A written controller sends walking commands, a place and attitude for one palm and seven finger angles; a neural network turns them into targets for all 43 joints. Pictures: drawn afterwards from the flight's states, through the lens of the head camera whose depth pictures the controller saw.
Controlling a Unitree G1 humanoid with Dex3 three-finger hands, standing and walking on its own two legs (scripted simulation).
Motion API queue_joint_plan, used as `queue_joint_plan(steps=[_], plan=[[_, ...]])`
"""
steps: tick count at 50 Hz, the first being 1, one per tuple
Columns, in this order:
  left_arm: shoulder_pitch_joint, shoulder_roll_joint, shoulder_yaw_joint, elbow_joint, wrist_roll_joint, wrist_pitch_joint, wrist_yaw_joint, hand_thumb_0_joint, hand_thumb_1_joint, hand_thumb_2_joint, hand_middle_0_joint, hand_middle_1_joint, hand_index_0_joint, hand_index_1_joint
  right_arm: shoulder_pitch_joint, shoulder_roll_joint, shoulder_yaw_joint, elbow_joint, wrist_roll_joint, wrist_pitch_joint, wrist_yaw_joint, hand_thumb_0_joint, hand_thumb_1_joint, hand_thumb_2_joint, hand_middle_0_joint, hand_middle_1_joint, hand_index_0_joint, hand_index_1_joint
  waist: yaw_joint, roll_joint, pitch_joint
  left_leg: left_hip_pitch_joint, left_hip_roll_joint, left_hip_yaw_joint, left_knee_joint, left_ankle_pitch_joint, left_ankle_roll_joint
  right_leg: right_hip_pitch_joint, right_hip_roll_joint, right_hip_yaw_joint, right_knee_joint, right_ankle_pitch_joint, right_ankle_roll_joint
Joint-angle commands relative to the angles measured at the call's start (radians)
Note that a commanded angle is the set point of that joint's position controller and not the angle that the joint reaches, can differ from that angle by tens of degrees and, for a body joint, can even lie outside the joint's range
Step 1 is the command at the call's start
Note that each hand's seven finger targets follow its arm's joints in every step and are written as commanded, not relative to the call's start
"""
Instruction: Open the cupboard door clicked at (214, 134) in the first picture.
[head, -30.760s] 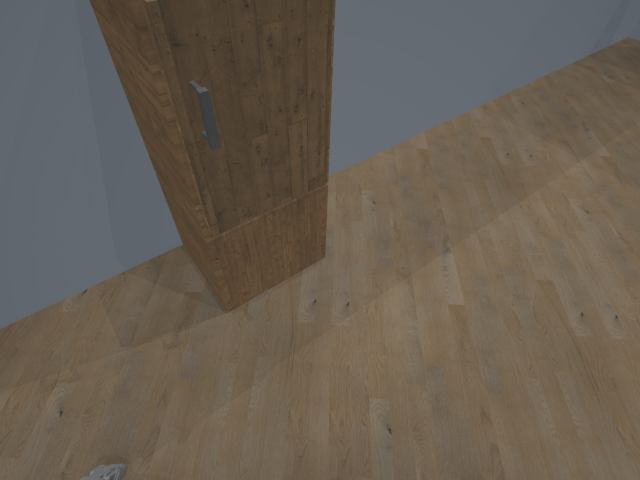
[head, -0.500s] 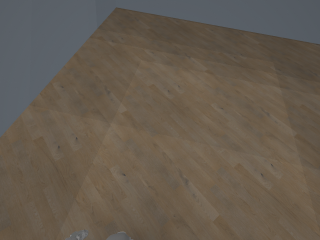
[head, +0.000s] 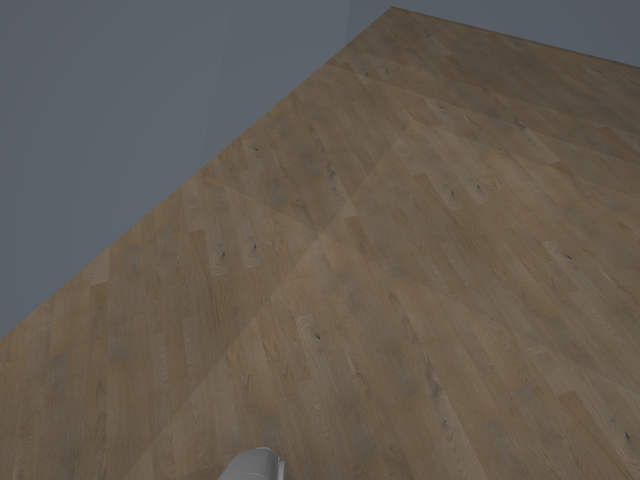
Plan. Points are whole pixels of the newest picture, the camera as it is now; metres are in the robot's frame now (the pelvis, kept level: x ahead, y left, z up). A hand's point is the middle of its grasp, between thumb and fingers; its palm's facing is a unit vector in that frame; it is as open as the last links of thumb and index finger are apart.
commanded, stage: turn to face it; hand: left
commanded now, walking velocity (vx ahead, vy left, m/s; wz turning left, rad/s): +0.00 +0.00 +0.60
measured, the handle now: out of the picture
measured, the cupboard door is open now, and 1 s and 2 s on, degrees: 46 46 46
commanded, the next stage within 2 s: none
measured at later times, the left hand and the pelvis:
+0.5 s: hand out of the picture +0.05 +0.22 -0.16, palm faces +0.30 -0.90 -0.31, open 7.4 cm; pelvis +0.01 -0.03 -0.01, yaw +17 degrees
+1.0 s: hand out of the picture -0.06 +0.18 -0.18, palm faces +0.61 -0.75 -0.27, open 7.4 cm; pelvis +0.02 -0.03 -0.01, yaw +36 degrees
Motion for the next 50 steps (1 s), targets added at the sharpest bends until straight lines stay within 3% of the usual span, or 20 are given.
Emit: queue_joint_plan(steps=[1, 5, 6, 7, 8, 10, 12, 22, 23, 24, 25, 26, 30, 37, 41, 42, 43, 44, 46, 50], plan=[[0.083, 0.231, 0.064, -0.044, 0.002, -0.028, 0.014, 0.0, 0.9, 0.9, -0.2, -0.3, -0.2, -0.3, -0.103, -0.019, 0.013, -0.105, 0.004, -0.042, 0.001, 0.0, -0.9, -0.9, 0.2, 0.3, 0.2, 0.3, 0.057, -0.199, -0.122, 0.002, -0.008, 0.053, -0.2, -0.031, 0.008, 0.203, -0.24, 0.118, -0.097, 0.699, -0.1], [0.05, 0.239, 0.077, -0.04, -0.009, -0.026, 0.004, 0.0, 0.9, 0.9, -0.2, -0.3, -0.2, -0.3, 0.001, -0.06, 0.004, -0.089, -0.001, -0.06, -0.007, 0.0, -0.9, -0.9, 0.2, 0.3, 0.2, 0.3, -0.007, -0.13, -0.17, 0.255, -0.024, 0.076, -0.526, 0.171, 0.04, 0.115, -0.23, 0.028, 0.077, 0.655, -0.03], [0.036, 0.212, 0.075, -0.058, -0.017, -0.022, -0.002, 0.0, 0.9, 0.9, -0.2, -0.3, -0.2, -0.3, 0.083, -0.136, -0.017, -0.07, -0.009, -0.069, -0.01, 0.0, -0.9, -0.9, 0.2, 0.3, 0.2, 0.3, -0.055, 0.029, -0.233, 0.467, 0.104, -0.063, -0.598, 0.411, 0.094, -0.065, -0.179, -0.019, 0.258, 0.439, 0.028], [-0.012, 0.141, 0.05, -0.105, -0.02, -0.02, -0.011, 0.0, 0.9, 0.9, -0.2, -0.3, -0.2, -0.3, 0.146, -0.248, -0.047, -0.065, -0.013, -0.069, -0.017, 0.0, -0.9, -0.9, 0.2, 0.3, 0.2, 0.3, -0.095, 0.328, -0.243, 0.61, 0.381, -0.421, -0.605, 0.82, 0.238, -0.37, -0.031, -0.005, 0.485, -0.273, 0.097], [-0.075, 0.144, 0.046, -0.136, -0.009, -0.004, -0.003, 0.0, 0.9, 0.9, -0.2, -0.3, -0.2, -0.3, 0.203, -0.268, -0.048, -0.042, -0.008, -0.058, -0.025, 0.0, -0.9, -0.9, 0.2, 0.3, 0.2, 0.3, -0.11, 0.22, -0.22, 0.546, 0.434, -0.405, -0.597, 0.882, 0.304, -0.411, -0.017, 0.112, 0.579, -0.326, 0.086], [-0.107, 0.141, 0.055, -0.105, -0.01, 0.006, 0.004, 0.0, 0.9, 0.9, -0.2, -0.3, -0.2, -0.3, 0.133, -0.208, -0.035, -0.058, -0.011, -0.067, -0.049, 0.0, -0.9, -0.9, 0.2, 0.3, 0.2, 0.3, -0.079, 0.288, -0.185, 0.436, 0.319, -0.336, -0.604, 0.797, 0.263, -0.416, -0.007, 0.188, 0.645, -0.219, 0.09], [-0.068, 0.14, 0.058, -0.071, -0.01, 0.013, -0.008, 0.0, 0.9, 0.9, -0.2, -0.3, -0.2, -0.3, 0.039, -0.173, -0.022, -0.085, -0.012, -0.073, -0.05, 0.0, -0.9, -0.9, 0.2, 0.3, 0.2, 0.3, -0.023, 0.185, -0.145, 0.343, 0.242, -0.251, -0.632, 0.652, 0.22, -0.361, 0.004, 0.19, 0.627, -0.107, 0.093], [0.015, 0.129, 0.055, -0.08, -0.017, -0.002, -0.009, 0.0, 0.9, 0.9, -0.2, -0.3, -0.2, -0.3, -0.02, -0.184, -0.036, -0.104, -0.015, -0.057, -0.036, 0.0, -0.9, -0.9, 0.2, 0.3, 0.2, 0.3, 0.032, 0.173, -0.13, 0.135, 0.152, -0.31, -0.567, 0.399, 0.176, 0.011, 0.115, 0.118, 0.047, 0.023, 0.074], [0.065, 0.157, 0.065, -0.071, -0.015, -0.01, -0.004, 0.0, 0.9, 0.9, -0.2, -0.3, -0.2, -0.3, -0.03, -0.154, -0.034, -0.114, -0.008, -0.056, -0.034, 0.0, -0.9, -0.9, 0.2, 0.3, 0.2, 0.3, 0.059, 0.102, -0.15, 0.038, 0.103, -0.29, -0.494, 0.296, 0.138, 0.148, 0.072, 0.149, -0.098, 0.091, 0.064], [0.096, 0.247, 0.083, -0.069, 0.001, -0.023, 0.007, 0.0, 0.9, 0.9, -0.2, -0.3, -0.2, -0.3, -0.008, -0.086, -0.024, -0.129, 0.001, -0.056, -0.028, 0.0, -0.9, -0.9, 0.2, 0.3, 0.2, 0.3, 0.073, -0.179, -0.171, -0.137, -0.03, -0.153, -0.274, 0.045, 0.06, 0.282, -0.17, 0.401, -0.245, 0.085, -0.007], [0.077, 0.302, 0.081, -0.083, 0.002, -0.018, 0.01, 0.0, 0.9, 0.9, -0.2, -0.3, -0.2, -0.3, -0.024, -0.077, -0.022, -0.145, -0.002, -0.058, -0.024, 0.0, -0.9, -0.9, 0.2, 0.3, 0.2, 0.3, 0.08, -0.324, -0.156, -0.16, -0.085, -0.071, 0.012, -0.198, 0.028, 0.187, -0.38, 0.555, -0.28, 0.186, -0.123], [0.047, 0.252, 0.073, -0.086, -0.006, -0.025, 0.017, 0.0, 0.9, 0.9, -0.2, -0.3, -0.2, -0.3, -0.024, -0.11, -0.028, -0.124, -0.01, -0.048, -0.025, 0.0, -0.9, -0.9, 0.2, 0.3, 0.2, 0.3, 0.061, -0.311, -0.136, -0.141, -0.03, -0.136, 0.174, -0.16, 0.036, 0.097, -0.358, 0.544, -0.274, 0.221, -0.15], [-0.079, 0.167, 0.045, -0.117, -0.006, -0.024, 0.018, 0.0, 0.9, 0.9, -0.2, -0.3, -0.2, -0.3, 0.008, -0.05, -0.011, -0.072, -0.005, -0.03, -0.005, 0.0, -0.9, -0.9, 0.2, 0.3, 0.2, 0.3, -0.013, -0.192, -0.086, -0.094, 0.015, -0.055, 0.207, 0.02, -0.002, 0.054, -0.196, 0.177, -0.19, 0.45, -0.09], [0.035, 0.219, 0.069, -0.064, 0.002, -0.024, 0.017, 0.0, 0.9, 0.9, -0.2, -0.3, -0.2, -0.3, -0.059, -0.017, 0.009, -0.083, 0.003, -0.041, 0.0, 0.0, -0.9, -0.9, 0.2, 0.3, 0.2, 0.3, 0.05, -0.195, -0.118, 0.015, 0.003, 0.046, -0.196, -0.03, 0.004, 0.196, -0.243, 0.097, -0.107, 0.642, -0.101], [0.008, 0.231, 0.083, -0.062, -0.009, -0.018, 0.006, 0.0, 0.9, 0.9, -0.2, -0.3, -0.2, -0.3, 0.041, -0.054, 0.001, -0.07, -0.003, -0.056, -0.006, 0.0, -0.9, -0.9, 0.2, 0.3, 0.2, 0.3, -0.01, -0.136, -0.159, 0.243, -0.016, 0.074, -0.495, 0.167, 0.034, 0.096, -0.237, 0.02, 0.046, 0.539, -0.037], [0.002, 0.206, 0.077, -0.07, -0.015, -0.013, 0.001, 0.0, 0.9, 0.9, -0.2, -0.3, -0.2, -0.3, 0.097, -0.112, -0.015, -0.059, -0.007, -0.062, -0.005, 0.0, -0.9, -0.9, 0.2, 0.3, 0.2, 0.3, -0.046, 0.012, -0.192, 0.417, 0.064, -0.033, -0.585, 0.345, 0.07, -0.053, -0.19, -0.015, 0.206, 0.375, 0.015], [-0.03, 0.132, 0.059, -0.119, -0.022, -0.008, -0.009, 0.0, 0.9, 0.9, -0.2, -0.3, -0.2, -0.3, 0.182, -0.235, -0.048, -0.049, -0.018, -0.068, -0.014, 0.0, -0.9, -0.9, 0.2, 0.3, 0.2, 0.3, -0.096, 0.332, -0.214, 0.548, 0.359, -0.435, -0.616, 0.744, 0.23, -0.346, -0.033, -0.028, 0.448, -0.258, 0.095], [-0.102, 0.136, 0.048, -0.155, -0.009, 0.003, -0.001, 0.0, 0.9, 0.9, -0.2, -0.3, -0.2, -0.3, 0.241, -0.268, -0.049, -0.026, -0.014, -0.058, -0.022, 0.0, -0.9, -0.9, 0.2, 0.3, 0.2, 0.3, -0.118, 0.252, -0.209, 0.495, 0.434, -0.46, -0.626, 0.75, 0.311, -0.383, -0.009, 0.102, 0.564, -0.363, 0.078], [-0.139, 0.131, 0.057, -0.132, -0.01, 0.01, 0.002, 0.0, 0.9, 0.9, -0.2, -0.3, -0.2, -0.3, 0.149, -0.215, -0.038, -0.052, -0.017, -0.066, -0.044, 0.0, -0.9, -0.9, 0.2, 0.3, 0.2, 0.3, -0.083, 0.308, -0.15, 0.363, 0.317, -0.396, -0.654, 0.537, 0.27, -0.407, -0.005, 0.174, 0.629, -0.235, 0.079], [-0.079, 0.124, 0.057, -0.083, -0.013, 0.013, -0.013, 0.0, 0.9, 0.9, -0.2, -0.3, -0.2, -0.3, 0.052, -0.173, -0.021, -0.078, -0.019, -0.077, -0.048, 0.0, -0.9, -0.9, 0.2, 0.3, 0.2, 0.3, -0.019, 0.138, -0.142, 0.333, 0.216, -0.269, -0.635, 0.585, 0.218, -0.319, 0.027, 0.17, 0.509, -0.119, 0.086]])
